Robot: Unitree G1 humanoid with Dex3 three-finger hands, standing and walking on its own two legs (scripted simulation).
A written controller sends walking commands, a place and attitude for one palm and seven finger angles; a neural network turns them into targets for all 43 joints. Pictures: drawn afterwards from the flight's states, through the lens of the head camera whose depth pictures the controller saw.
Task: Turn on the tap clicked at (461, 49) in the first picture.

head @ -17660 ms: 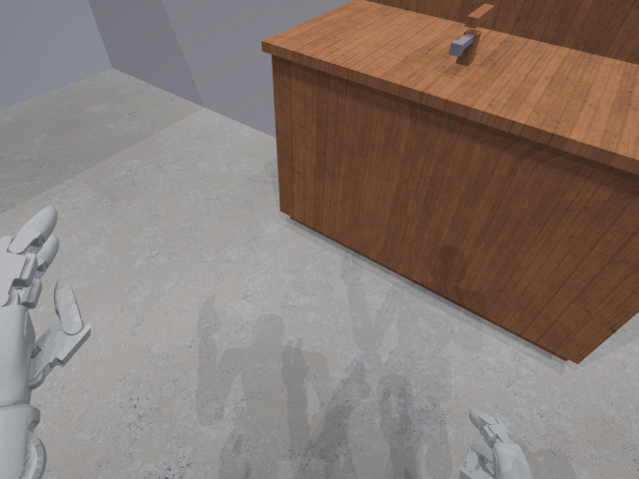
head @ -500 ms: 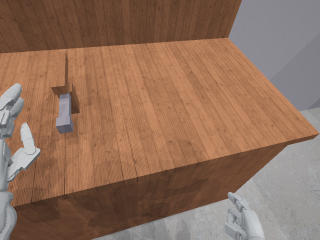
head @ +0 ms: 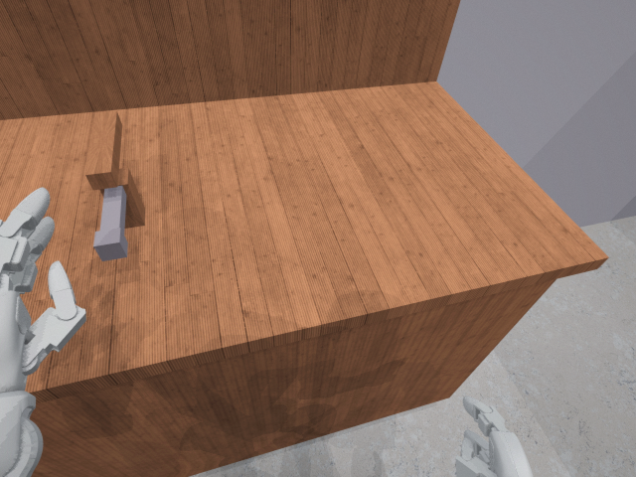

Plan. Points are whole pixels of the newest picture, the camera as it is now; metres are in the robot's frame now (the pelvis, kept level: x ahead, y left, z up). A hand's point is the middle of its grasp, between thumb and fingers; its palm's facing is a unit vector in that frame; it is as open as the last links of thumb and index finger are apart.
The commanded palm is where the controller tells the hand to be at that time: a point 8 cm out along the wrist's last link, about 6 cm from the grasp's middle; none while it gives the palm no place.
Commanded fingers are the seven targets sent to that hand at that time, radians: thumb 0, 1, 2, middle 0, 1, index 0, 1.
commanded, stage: shuffle to correct the standing spot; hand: left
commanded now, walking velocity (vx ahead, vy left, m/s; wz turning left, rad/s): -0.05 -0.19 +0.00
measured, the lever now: (111, 244) +0.33 +0.29 +0.11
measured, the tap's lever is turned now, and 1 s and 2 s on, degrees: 0 0 0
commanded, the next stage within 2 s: come to a stop and stand still in 0.08 s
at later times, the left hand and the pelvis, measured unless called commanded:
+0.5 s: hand (124, 318) +0.22 +0.21 +0.15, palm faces +0.40 -0.85 -0.35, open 7.4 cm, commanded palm +0.16 +0.24 +0.17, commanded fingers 0.00 0.90 0.90 -0.20 -0.30 -0.20 -0.30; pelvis +0.00 -0.04 +0.00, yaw +0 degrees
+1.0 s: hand (109, 305) +0.24 +0.24 +0.14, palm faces +0.29 -0.87 -0.39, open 7.4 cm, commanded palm +0.18 +0.28 +0.17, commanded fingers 0.00 0.90 0.90 -0.20 -0.30 -0.20 -0.30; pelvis +0.02 +0.00 +0.00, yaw -1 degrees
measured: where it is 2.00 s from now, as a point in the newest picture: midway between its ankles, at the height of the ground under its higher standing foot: outside the picture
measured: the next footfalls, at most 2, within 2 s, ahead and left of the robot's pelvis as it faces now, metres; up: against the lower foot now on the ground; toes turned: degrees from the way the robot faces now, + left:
none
